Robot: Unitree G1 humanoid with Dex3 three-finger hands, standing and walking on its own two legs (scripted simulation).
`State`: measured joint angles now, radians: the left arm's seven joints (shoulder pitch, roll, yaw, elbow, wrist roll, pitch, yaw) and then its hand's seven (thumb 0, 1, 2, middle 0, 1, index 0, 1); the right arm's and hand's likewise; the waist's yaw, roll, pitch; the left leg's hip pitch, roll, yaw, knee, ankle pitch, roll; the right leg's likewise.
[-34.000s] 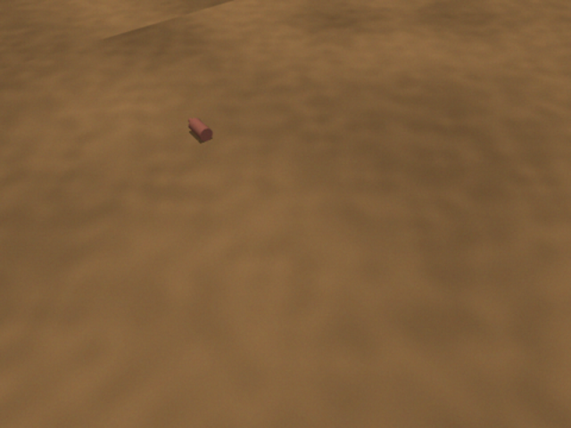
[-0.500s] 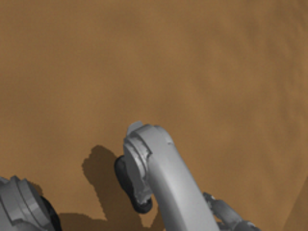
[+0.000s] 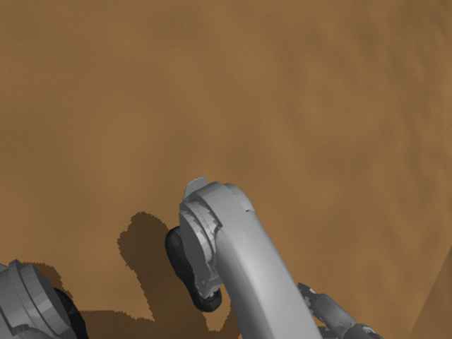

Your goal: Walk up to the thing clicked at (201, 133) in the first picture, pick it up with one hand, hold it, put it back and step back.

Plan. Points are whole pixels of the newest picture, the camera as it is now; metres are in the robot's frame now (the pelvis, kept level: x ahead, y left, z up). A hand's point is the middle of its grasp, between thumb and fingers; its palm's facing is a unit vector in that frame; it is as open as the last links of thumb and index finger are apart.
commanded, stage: close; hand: left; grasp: from above
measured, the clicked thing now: out of the picture +0.48 +0.41 -0.27
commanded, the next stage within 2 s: settle in 0.64 s
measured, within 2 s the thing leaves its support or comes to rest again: leaves its support in 1.12 s
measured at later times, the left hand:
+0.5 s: hand out of the picture +0.47 +0.38 -0.23, palm faces -0.42 -0.15 -0.90, open 10.7 cm
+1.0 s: hand out of the picture +0.48 +0.38 -0.23, palm faces -0.42 -0.16 -0.90, open 10.4 cm
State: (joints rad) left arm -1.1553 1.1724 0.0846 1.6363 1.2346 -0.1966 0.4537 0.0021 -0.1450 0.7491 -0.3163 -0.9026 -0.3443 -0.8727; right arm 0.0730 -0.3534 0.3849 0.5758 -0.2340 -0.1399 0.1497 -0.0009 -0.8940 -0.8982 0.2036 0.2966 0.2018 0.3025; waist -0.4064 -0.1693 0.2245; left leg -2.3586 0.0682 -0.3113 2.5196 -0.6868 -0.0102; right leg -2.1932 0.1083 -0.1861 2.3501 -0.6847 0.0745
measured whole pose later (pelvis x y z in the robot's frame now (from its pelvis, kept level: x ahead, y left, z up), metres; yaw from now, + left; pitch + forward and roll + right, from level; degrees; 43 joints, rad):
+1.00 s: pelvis +0.00 +0.00 +0.00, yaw +0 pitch +28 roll -16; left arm -1.14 1.17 0.10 1.57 1.24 -0.19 0.40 0.00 0.00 0.46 -0.60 -0.63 -0.63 -0.59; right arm 0.09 -0.35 0.38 0.57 -0.24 -0.11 0.14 0.00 -0.91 -0.90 0.20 0.30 0.20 0.30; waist -0.39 -0.16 0.21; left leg -2.37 0.06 -0.31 2.52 -0.69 -0.01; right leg -2.20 0.10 -0.19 2.35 -0.69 0.07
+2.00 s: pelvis -0.01 -0.01 +0.04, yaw +6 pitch +34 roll -11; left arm -1.00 0.89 0.07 1.15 1.14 -0.09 0.04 0.00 0.06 0.27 -0.72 -0.46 -0.75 -0.42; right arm 0.19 -0.31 0.16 0.55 -0.11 0.08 0.09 0.00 -0.91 -0.90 0.21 0.30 0.20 0.30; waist -0.27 0.00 0.01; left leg -2.33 0.04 -0.19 2.33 -0.61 0.00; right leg -2.18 0.04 -0.11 2.24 -0.67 0.05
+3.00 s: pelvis +0.02 +0.00 +0.34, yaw +15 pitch +18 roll -4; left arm -0.38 0.49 -0.12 0.81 1.00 -0.03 0.06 0.00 0.00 0.42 -0.64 -0.60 -0.67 -0.56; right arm 0.23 -0.25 -0.01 0.71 0.03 0.01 -0.06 0.01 -0.89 -0.89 0.21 0.30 0.20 0.30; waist -0.08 0.05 -0.14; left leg -1.16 0.06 -0.04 1.31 -0.47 0.00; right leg -1.08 0.01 -0.02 1.27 -0.50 0.03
